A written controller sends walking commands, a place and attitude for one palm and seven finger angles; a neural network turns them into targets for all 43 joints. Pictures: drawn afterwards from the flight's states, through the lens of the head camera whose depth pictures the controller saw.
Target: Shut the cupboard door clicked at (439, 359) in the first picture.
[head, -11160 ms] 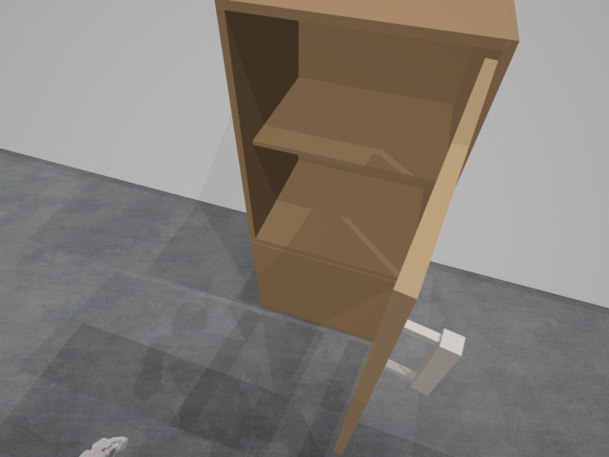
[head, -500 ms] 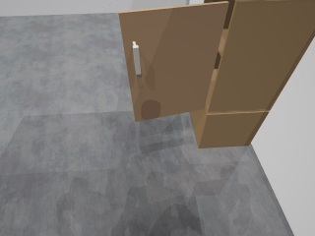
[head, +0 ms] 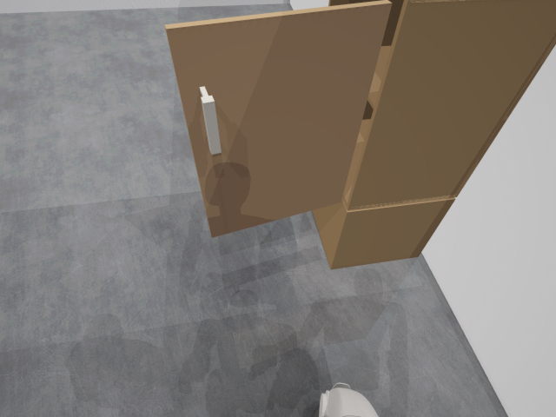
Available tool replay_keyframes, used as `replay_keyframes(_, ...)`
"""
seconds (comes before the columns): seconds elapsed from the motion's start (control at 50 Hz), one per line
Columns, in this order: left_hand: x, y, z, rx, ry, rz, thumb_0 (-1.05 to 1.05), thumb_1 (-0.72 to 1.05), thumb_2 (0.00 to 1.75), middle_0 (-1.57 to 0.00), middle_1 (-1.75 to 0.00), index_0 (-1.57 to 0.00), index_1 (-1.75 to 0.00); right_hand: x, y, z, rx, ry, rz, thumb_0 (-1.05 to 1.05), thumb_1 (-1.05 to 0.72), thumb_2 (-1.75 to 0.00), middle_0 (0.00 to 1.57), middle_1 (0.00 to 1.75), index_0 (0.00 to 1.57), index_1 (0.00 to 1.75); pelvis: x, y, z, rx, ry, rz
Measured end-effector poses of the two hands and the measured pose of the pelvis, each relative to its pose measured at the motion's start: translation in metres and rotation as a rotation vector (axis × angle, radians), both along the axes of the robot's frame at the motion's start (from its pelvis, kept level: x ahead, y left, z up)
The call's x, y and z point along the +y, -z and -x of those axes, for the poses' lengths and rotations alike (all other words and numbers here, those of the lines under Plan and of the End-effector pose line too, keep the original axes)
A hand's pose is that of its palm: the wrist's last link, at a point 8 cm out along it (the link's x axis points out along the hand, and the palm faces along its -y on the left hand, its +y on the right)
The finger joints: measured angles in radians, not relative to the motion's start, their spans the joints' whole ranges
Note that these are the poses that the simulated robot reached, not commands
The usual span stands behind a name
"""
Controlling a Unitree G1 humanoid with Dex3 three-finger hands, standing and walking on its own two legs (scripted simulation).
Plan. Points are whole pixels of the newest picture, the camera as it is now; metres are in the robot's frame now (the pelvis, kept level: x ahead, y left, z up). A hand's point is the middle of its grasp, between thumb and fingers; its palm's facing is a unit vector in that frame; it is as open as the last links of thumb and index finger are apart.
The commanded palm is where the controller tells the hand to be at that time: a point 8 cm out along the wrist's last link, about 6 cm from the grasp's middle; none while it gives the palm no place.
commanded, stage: take the last steps up to it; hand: left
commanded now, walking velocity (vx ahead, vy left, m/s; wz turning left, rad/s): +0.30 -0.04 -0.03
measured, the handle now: (209, 120) +0.63 +0.16 +0.07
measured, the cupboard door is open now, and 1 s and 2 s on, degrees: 100 100 100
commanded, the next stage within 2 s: come to a stop and stand still in 0.48 s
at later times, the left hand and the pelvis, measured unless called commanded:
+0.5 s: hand (199, 408) +0.17 +0.14 -0.17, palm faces +0.08 -0.98 -0.19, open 7.3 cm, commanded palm none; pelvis +0.18 -0.04 +0.00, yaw +0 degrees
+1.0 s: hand (195, 354) +0.26 +0.16 -0.18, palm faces +0.04 -0.97 -0.23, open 7.4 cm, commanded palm none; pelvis +0.21 -0.04 +0.00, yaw -1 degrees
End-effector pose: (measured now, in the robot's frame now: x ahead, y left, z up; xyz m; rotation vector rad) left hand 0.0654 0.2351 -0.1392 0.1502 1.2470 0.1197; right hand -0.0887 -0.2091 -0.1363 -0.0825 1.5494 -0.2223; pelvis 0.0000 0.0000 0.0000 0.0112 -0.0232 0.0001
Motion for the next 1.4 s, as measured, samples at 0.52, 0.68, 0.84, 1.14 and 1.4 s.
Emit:
replay_keyframes(0.52,-0.051,0.002,-0.09,0.127,-0.111,0.008,0.0,0.92,0.9,-0.2,-0.3,-0.2,-0.3,-0.059,-0.004,-0.346,-0.348,-0.147,0.017,0.01,-0.93,-0.9,0.2,0.3,0.2,0.3,-0.038,-0.003,-0.185,0.006,0.001,0.028)
replay_keyframes(0.68,-0.045,0.022,-0.085,0.292,-0.156,0.076,0.01,0.91,0.9,-0.2,-0.29,-0.2,-0.3,-0.013,-0.006,-0.415,-0.409,-0.207,0.026,0.01,-0.92,-0.9,0.2,0.3,0.2,0.3,-0.009,0.007,-0.229,-0.017,0.013,0.018)
replay_keyframes(0.84,-0.029,0.016,-0.139,0.231,-0.095,0.037,0.01,0.91,0.9,-0.2,-0.29,-0.2,-0.3,-0.018,-0.012,-0.418,-0.39,-0.141,0.062,-0.03,-0.95,-0.9,0.2,0.3,0.21,0.3,-0.01,-0.001,-0.229,-0.015,0.017,0.028)
replay_keyframes(1.14,-0.053,0.005,-0.195,-0.022,0.065,-0.108,0.01,0.91,0.9,-0.2,-0.29,-0.2,-0.3,-0.103,0.032,-0.332,-0.34,-0.039,0.03,0.01,-0.92,-0.9,0.2,0.3,0.2,0.3,-0.059,0.024,-0.2,-0.04,0.045,-0.009)
replay_keyframes(1.4,-0.059,-0.003,-0.23,-0.108,0.102,-0.114,0.01,0.9,0.9,-0.21,-0.3,-0.21,-0.3,-0.072,0.047,-0.21,-0.1,0.036,-0.049,0.01,-0.91,-0.9,0.2,0.3,0.2,0.3,-0.063,0.028,-0.197,-0.044,0.041,-0.031)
